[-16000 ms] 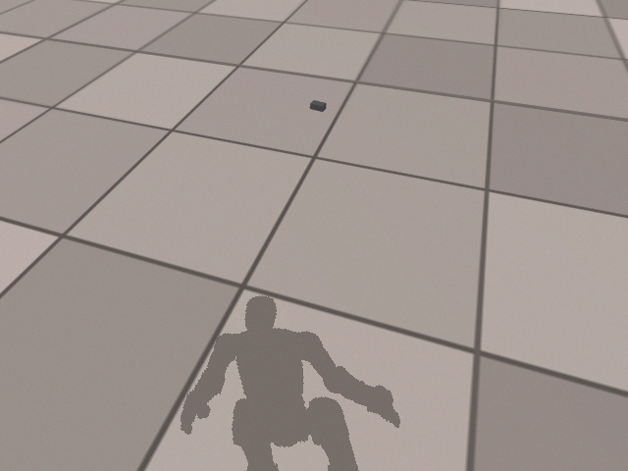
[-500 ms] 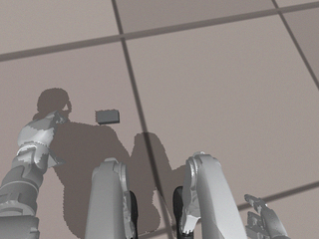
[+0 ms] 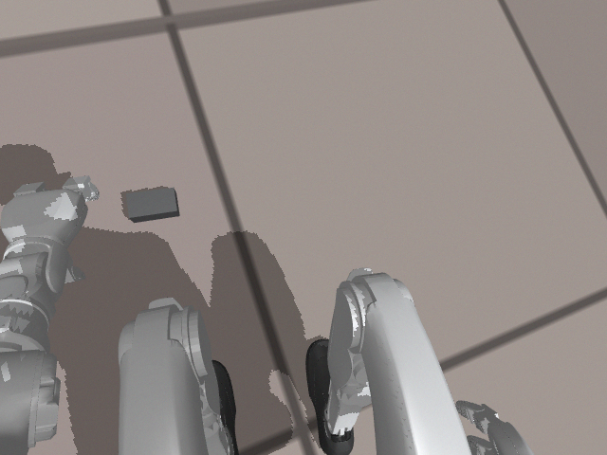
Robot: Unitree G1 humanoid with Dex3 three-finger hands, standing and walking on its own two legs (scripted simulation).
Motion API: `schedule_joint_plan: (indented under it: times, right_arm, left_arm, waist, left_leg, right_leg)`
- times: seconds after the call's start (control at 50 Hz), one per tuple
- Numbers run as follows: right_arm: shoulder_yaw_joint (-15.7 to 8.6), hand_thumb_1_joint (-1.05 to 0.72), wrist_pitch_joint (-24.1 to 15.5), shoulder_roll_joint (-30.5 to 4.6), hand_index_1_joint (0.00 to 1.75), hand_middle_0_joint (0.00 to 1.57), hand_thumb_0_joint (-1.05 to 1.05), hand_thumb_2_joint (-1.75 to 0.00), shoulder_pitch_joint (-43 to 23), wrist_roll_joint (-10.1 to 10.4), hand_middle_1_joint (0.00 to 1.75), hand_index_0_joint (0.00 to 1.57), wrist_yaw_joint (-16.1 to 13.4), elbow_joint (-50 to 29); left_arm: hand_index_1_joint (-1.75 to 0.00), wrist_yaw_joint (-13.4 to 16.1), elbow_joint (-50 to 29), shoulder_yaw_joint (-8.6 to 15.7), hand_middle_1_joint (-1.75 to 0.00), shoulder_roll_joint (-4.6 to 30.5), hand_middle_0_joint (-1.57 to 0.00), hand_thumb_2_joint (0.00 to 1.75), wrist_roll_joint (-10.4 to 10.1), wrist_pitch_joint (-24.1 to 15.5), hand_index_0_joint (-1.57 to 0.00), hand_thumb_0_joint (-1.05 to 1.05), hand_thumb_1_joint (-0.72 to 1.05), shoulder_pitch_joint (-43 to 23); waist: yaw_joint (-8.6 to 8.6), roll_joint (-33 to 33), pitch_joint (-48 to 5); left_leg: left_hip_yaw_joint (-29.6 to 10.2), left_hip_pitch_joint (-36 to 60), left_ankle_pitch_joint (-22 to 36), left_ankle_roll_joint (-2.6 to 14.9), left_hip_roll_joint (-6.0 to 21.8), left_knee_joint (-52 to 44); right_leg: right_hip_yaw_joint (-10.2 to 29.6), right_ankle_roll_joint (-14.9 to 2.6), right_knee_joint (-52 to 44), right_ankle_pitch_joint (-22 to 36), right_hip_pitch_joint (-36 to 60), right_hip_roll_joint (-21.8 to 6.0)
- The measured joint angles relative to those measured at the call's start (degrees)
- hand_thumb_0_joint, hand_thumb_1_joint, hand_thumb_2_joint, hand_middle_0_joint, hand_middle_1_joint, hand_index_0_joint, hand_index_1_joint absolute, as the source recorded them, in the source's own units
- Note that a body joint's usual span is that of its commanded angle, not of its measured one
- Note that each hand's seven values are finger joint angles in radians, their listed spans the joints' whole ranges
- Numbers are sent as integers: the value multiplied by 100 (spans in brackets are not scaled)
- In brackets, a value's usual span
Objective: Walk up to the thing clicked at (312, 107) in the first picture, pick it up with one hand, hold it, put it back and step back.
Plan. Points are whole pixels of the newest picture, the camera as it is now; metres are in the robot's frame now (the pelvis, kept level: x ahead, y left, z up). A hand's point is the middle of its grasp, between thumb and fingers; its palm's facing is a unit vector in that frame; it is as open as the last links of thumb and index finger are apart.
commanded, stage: rise first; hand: left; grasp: from above
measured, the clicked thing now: (153, 205) +0.52 +0.20 -0.36
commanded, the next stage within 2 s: none
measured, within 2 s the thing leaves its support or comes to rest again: neither
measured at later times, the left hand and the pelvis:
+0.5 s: hand (81, 222) +0.45 +0.27 -0.21, palm faces -0.44 -0.04 -0.89, open 12.2 cm; pelvis +0.01 -0.01 -0.02, yaw -2 degrees
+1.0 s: hand (90, 214) +0.47 +0.26 -0.22, palm faces -0.45 -0.04 -0.89, open 13.0 cm; pelvis +0.01 -0.01 -0.03, yaw -3 degrees
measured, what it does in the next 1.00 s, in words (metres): stands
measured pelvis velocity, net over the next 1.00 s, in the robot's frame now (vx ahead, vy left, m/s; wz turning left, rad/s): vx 0.01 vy -0.01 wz -0.04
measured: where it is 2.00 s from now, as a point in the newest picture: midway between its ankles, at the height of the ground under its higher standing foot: (277, 429)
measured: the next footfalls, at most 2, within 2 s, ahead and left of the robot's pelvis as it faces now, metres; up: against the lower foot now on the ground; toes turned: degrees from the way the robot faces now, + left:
none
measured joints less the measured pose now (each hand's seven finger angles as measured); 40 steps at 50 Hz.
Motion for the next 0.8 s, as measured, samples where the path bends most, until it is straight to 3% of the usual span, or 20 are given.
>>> schedule_joint_plan:
  times: [0.24, 0.58, 0.8]
  right_arm:
    - [122, -93, 16, 40, 30, 20, 0, -91, -88, -171, 30, 20, 117, -22]
    - [158, -93, 15, -80, 30, 20, 0, -91, 58, -259, 30, 20, 172, -18]
    - [235, -92, -35, -61, 30, 20, 0, -91, 97, -238, 30, 20, 204, -47]
  left_arm:
    - [-71, 261, 252, 137, -73, 211, -37, 71, 350, -178, -38, 0, -20, -370]
    - [-74, 429, 433, 235, -76, 356, -35, 73, 376, -51, -36, 0, -22, -507]
    - [-79, 405, 407, 223, -80, 350, -31, 77, 274, 110, -32, 0, -27, -561]
  waist:
    - [-12, -37, 175]
    - [-179, -103, 248]
    - [-239, -75, 340]
  left_leg:
    - [-103, -192, -116, -51, 62, 279]
    - [-180, -345, -232, -51, 116, 503]
    - [-177, -365, -254, -39, 123, 551]
  right_leg:
    - [-105, -85, 248, -56, -218, 48]
    - [-177, -90, 396, -97, -361, 104]
    - [-173, -78, 436, -108, -385, 115]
